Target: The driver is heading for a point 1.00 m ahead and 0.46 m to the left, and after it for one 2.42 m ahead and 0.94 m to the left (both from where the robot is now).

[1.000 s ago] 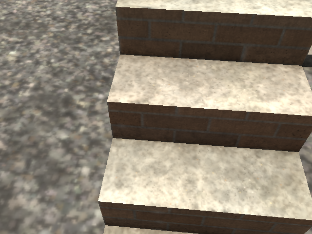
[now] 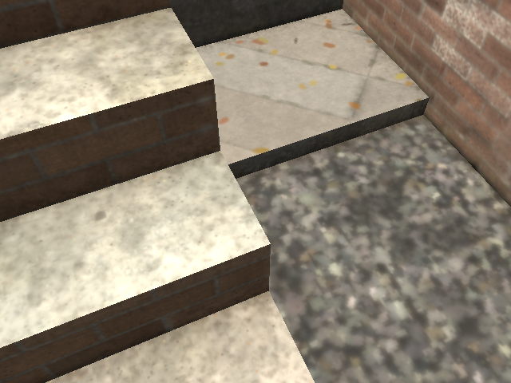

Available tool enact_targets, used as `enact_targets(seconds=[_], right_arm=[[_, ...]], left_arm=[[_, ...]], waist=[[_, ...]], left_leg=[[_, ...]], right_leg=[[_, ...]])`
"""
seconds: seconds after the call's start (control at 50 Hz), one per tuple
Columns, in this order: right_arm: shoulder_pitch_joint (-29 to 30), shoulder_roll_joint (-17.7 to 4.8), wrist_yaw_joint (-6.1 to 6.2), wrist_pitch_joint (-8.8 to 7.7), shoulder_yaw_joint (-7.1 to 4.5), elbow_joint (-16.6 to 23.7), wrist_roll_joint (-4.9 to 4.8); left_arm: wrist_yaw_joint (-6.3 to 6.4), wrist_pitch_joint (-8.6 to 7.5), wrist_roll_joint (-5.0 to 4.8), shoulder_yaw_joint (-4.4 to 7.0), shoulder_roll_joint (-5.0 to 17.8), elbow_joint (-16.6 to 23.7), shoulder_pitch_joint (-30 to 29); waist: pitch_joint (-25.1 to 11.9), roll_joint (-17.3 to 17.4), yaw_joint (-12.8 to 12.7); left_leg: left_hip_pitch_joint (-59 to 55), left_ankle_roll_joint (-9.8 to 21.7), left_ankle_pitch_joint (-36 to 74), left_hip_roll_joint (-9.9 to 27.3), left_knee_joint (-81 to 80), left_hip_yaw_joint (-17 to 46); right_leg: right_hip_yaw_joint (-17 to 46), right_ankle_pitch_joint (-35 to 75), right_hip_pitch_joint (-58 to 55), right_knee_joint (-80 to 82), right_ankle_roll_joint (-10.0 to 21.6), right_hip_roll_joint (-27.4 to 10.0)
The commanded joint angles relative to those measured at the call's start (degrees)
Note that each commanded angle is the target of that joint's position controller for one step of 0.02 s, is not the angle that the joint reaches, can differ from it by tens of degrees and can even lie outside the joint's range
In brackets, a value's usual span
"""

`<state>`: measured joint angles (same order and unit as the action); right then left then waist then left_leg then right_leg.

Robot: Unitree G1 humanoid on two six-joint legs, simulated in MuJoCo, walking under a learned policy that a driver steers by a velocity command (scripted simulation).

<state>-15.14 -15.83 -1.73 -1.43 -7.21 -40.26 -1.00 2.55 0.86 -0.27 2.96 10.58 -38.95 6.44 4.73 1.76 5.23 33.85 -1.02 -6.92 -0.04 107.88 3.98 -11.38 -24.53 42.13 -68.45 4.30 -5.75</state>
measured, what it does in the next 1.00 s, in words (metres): climbs, turning left: left foot 0.19 m higher, then right foot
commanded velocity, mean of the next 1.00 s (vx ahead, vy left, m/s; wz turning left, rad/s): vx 0.53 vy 0.23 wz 0.82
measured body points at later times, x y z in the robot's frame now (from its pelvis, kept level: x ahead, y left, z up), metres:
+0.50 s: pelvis +0.14 +0.08 +0.10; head +0.07 +0.01 +0.54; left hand +0.08 +0.39 +0.02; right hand +0.35 -0.12 -0.01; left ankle +0.12 +0.21 -0.30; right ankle +0.10 -0.10 -0.63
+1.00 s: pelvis +0.25 +0.17 +0.29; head +0.25 +0.16 +0.74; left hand +0.28 +0.49 +0.30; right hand +0.53 +0.10 +0.20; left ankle +0.14 +0.22 -0.38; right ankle +0.34 +0.14 -0.41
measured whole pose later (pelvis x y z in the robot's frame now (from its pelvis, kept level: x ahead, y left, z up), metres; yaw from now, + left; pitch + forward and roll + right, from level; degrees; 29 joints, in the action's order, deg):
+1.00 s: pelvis +0.25 +0.17 +0.29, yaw +46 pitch +0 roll +0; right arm -16.4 -16.6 1.5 1.1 0.7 -34.1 -1.1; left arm -1.0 -1.8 -1.8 -2.3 8.2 -19.1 2.9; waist -1.6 0.0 -4.2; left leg 21.0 0.9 -19.3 -15.4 57.0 17.7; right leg 0.2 -1.4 25.0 -43.1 8.0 3.5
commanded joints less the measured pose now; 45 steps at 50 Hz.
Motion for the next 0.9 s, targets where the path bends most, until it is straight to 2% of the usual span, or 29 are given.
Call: enact_targets(seconds=[0.02,0.04,0.08,0.12,0.16,0.18,0.24,0.28,0.34,0.4,0.48,0.5,0.52,0.54,0.56,0.58,0.6,0.62,0.64,0.66,0.68,0.7,0.72,0.76,0.8,0.84,0.86,0.88,0.9], right_arm=[[3.7,7.4,2.08,4.96,4.15,8.2,0.32],[5.4,6.3,1.61,5.42,4.59,10.2,0.31],[5.8,4.7,0.52,6.78,4.15,11.2,-0.35],[7.3,1.5,-0.56,9.23,3.13,11.7,0.25],[9.8,3.6,-0.28,10.01,3.75,11.4,0.78],[9.5,3.2,-1.06,10.31,3.92,10.5,-0.88],[13.0,3.2,-2.48,10.09,4.01,11.0,-2.19],[15.2,1.5,-3.38,9.75,3.37,10.5,-3.27],[16.7,2.1,-3.00,9.84,3.26,10.3,-2.76],[18.9,1.3,-1.71,9.20,2.10,10.2,-0.99],[20.5,1.0,-2.61,7.85,2.18,10.6,-0.69],[14.7,-2.0,-1.05,7.10,2.31,7.8,0.99],[16.9,-3.5,-0.14,6.64,1.96,7.9,2.33],[16.4,-5.3,0.12,6.10,1.87,8.7,1.59],[12.7,-6.6,0.81,5.89,0.91,9.0,1.68],[2.2,-7.0,1.25,4.07,0.12,3.7,-0.59],[-3.1,-7.7,2.24,1.44,-0.83,2.4,-0.99],[-3.5,-10.8,1.42,0.83,-1.97,2.4,-6.13],[3.5,-11.8,1.32,2.12,-0.93,4.4,-2.97],[7.7,-10.1,1.58,2.91,0.53,7.3,-0.44],[14.1,-8.3,2.64,4.95,1.98,8.8,-0.33],[13.3,-5.1,3.82,6.59,3.26,8.8,1.55],[7.2,-3.7,4.49,6.44,3.85,6.2,2.35],[-3.3,-3.3,4.63,2.39,3.49,1.8,1.49],[-7.6,-8.3,5.46,0.45,1.59,2.7,-0.95],[-0.1,-8.8,3.37,1.40,2.32,7.5,-3.17],[5.6,-7.8,2.12,2.55,3.14,10.2,-2.12],[9.3,-7.3,2.22,2.88,4.25,11.5,-1.92],[11.6,-8.0,2.54,2.96,4.81,12.9,-2.00]], left_arm=[[2.16,-0.41,3.04,2.99,6.1,-1.1,9.5],[2.78,-0.97,4.00,2.28,5.7,-1.4,9.6],[2.85,-3.79,5.20,1.87,7.0,-0.7,6.2],[2.80,-4.17,4.49,2.30,10.2,-0.8,7.4],[2.19,-3.53,3.99,2.69,12.1,-1.9,13.9],[1.00,-3.61,3.89,3.41,14.6,-1.5,15.9],[-0.91,-2.70,3.46,3.84,16.1,-1.2,17.0],[-0.80,-2.09,3.27,4.52,17.3,-1.2,18.3],[-0.52,-2.16,3.28,5.36,18.5,-1.7,20.9],[-0.33,-2.88,4.50,5.85,18.1,-4.0,23.4],[-0.25,-2.38,5.68,5.76,18.4,-6.2,21.1],[-3.23,-3.12,4.10,4.11,16.7,-1.2,11.9],[-3.80,-3.61,4.25,4.17,16.5,-1.9,9.8],[-4.07,-4.63,4.96,3.63,15.6,-1.8,3.6],[-3.26,-4.79,5.25,4.10,17.1,-1.2,1.1],[-2.54,-2.69,5.92,3.24,17.7,-3.0,5.1],[-3.17,-2.42,5.34,4.50,19.4,0.5,6.1],[-3.49,-1.91,-6.34,2.46,13.7,10.4,-2.6],[-2.97,-2.28,-5.81,-0.90,8.3,13.7,-5.4],[-4.05,-4.45,-3.41,-1.66,7.7,16.6,-6.3],[-5.90,-6.19,-1.33,-3.18,5.5,18.7,-5.1],[-5.66,-6.59,-0.35,-2.51,6.8,18.7,-4.7],[-4.76,-6.45,0.01,-3.06,5.4,21.0,-8.2],[-2.10,-6.56,-1.46,-3.39,4.9,23.3,-8.5],[-1.55,-5.85,-1.33,-3.55,5.3,21.7,-2.9],[-1.37,-3.23,-2.43,-5.02,4.7,22.7,-2.1],[-0.99,-1.38,-1.79,-4.68,5.3,21.9,-5.4],[-0.97,0.20,-2.43,-5.03,1.5,23.3,-7.7],[-1.27,0.65,-3.13,-5.36,-0.5,23.4,-4.5]], waist=[[-12.9,-3.9,-3.0],[-13.0,-2.4,-1.1],[-4.1,-1.8,2.8],[-0.1,1.4,3.5],[0.0,-0.1,1.0],[0.4,-1.0,0.0],[1.7,-5.3,-0.2],[1.1,-6.9,-1.0],[1.9,-10.7,-2.5],[1.1,-15.0,-4.8],[1.6,-20.0,-3.7],[5.2,-29.0,-1.6],[8.8,-28.2,-1.3],[10.1,-25.2,1.9],[6.3,-21.4,3.7],[1.5,-11.0,5.1],[-5.3,5.7,6.1],[-2.0,17.3,3.4],[-5.3,25.4,-0.2],[-8.0,22.0,0.3],[-8.1,19.1,-3.2],[-7.4,15.0,-3.4],[-4.4,13.9,-0.6],[-7.3,15.3,1.4],[-12.8,4.7,-1.2],[-8.8,-11.4,-7.3],[-3.4,-13.0,-8.2],[-5.0,-10.6,-8.7],[-8.4,-6.4,-11.4]], left_leg=[[26.0,-0.8,-4.4,-1.3,38.7,1.2],[23.3,-0.9,-5.4,-0.7,38.0,2.5],[19.6,-1.3,-8.6,-0.7,29.5,4.7],[20.2,-2.0,-5.9,-2.4,24.6,3.5],[27.8,-1.6,-7.3,-5.5,35.6,-2.2],[30.1,-1.6,-8.5,-5.9,38.0,-3.3],[34.2,-1.0,-7.8,-4.1,38.9,-3.8],[32.5,-1.4,-6.1,-3.0,32.4,-4.7],[32.6,-1.2,-7.7,-1.2,30.2,-6.3],[32.6,0.1,-14.5,0.6,24.4,-5.3],[31.3,3.0,-20.0,2.5,21.7,-2.5],[32.0,3.7,-25.8,2.5,5.3,-3.4],[25.8,5.1,-27.4,4.4,-4.6,-5.0],[15.7,6.9,-27.8,6.9,-25.6,-6.6],[2.6,8.9,-27.9,5.0,-39.2,-10.9],[-1.3,12.1,-42.3,-7.3,-49.6,-10.1],[-15.3,10.7,-14.1,-10.8,-63.2,-18.1],[-23.9,11.8,11.1,-0.4,-79.7,7.8],[-19.2,10.4,26.3,-1.4,-79.7,23.3],[-15.0,10.8,33.1,-1.9,-77.9,29.0],[-4.2,11.7,36.8,-4.3,-73.2,28.6],[2.9,14.2,19.5,-4.4,-69.5,38.5],[-0.2,15.4,21.6,-4.5,-64.8,39.4],[-18.1,17.8,26.2,0.4,-58.8,45.4],[-23.5,12.9,26.8,4.3,-61.1,49.8],[-20.8,5.5,14.5,-0.1,-72.6,38.5],[-11.6,1.9,12.2,-6.2,-80.1,27.3],[-3.0,3.4,20.1,-3.6,-77.8,27.5],[2.2,1.5,38.4,-3.2,-76.2,22.8]], right_leg=[[29.8,38.4,-31.2,29.3,8.8,-18.6],[29.6,26.7,-25.6,35.5,8.9,-20.3],[21.3,12.7,-12.2,40.9,5.4,-20.5],[14.2,12.5,-11.9,41.9,3.1,-18.7],[11.1,16.3,-19.8,42.1,3.5,-17.3],[10.7,15.9,-23.0,44.6,3.5,-17.0],[6.9,14.9,-28.9,45.4,1.8,-16.4],[5.0,13.6,-31.0,46.3,1.4,-16.6],[4.0,10.1,-34.7,49.1,2.2,-19.4],[2.7,8.2,-42.9,50.7,2.6,-22.2],[0.9,7.7,-45.3,52.7,0.2,-25.5],[-2.6,-14.0,-44.2,59.2,-1.8,-21.7],[-6.1,-12.3,-38.7,61.2,-3.0,-19.9],[-10.9,-6.0,-33.2,62.2,-4.5,-15.5],[-12.0,3.0,-28.9,59.7,-4.5,-13.9],[-10.4,43.7,-37.1,35.8,-0.5,-7.4],[-12.3,58.7,-36.6,15.1,-2.9,-3.7],[-9.9,7.0,-14.8,-0.2,-7.6,5.4],[-1.1,-4.6,-8.1,-17.6,-6.4,8.1],[5.2,-5.9,-8.3,-25.8,-4.3,9.7],[6.7,-6.8,-14.3,-28.0,-2.9,11.7],[14.3,-7.9,-12.8,-31.7,-2.2,14.6],[18.5,-9.9,-5.4,-35.7,-2.1,16.7],[23.4,-17.8,15.4,-53.1,-4.7,18.8],[31.1,-20.3,19.3,-58.6,-0.9,14.5],[21.0,-2.6,12.0,-32.0,0.3,12.6],[9.1,8.8,4.0,-11.7,-2.9,14.6],[7.3,13.8,-7.7,-10.2,-5.2,14.5],[4.7,16.5,-24.6,-2.6,-5.9,12.8]])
